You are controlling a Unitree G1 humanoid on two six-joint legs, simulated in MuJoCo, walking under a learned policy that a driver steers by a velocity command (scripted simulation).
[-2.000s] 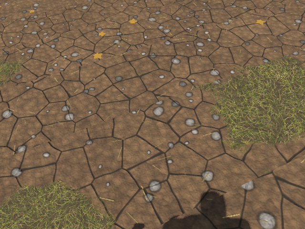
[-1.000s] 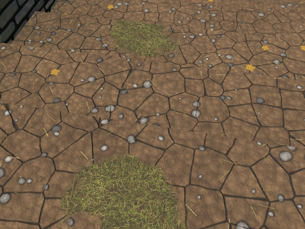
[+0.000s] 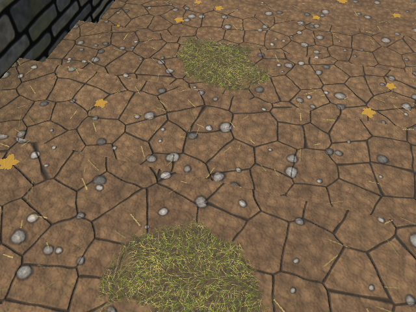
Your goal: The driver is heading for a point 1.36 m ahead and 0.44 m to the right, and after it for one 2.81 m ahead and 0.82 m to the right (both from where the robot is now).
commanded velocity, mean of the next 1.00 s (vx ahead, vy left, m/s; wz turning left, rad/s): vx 0.32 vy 0.00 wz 0.00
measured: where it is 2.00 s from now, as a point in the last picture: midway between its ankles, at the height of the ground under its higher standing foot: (239, 227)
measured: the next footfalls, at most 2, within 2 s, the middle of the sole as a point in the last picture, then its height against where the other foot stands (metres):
right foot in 0.90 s outside the picture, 0.18 m lower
left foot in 1.40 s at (209, 236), level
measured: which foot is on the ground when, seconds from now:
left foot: down 0.00-0.92, up 0.94-1.00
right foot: down 0.00-0.42, up 0.44-0.88, down 0.90-1.00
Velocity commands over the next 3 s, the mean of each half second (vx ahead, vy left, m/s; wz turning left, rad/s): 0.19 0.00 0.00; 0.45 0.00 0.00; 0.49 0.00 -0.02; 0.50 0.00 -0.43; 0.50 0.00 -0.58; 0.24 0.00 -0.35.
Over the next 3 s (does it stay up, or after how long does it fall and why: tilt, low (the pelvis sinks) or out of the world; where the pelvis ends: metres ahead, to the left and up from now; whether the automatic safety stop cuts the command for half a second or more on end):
stays up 1.38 -0.36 -0.35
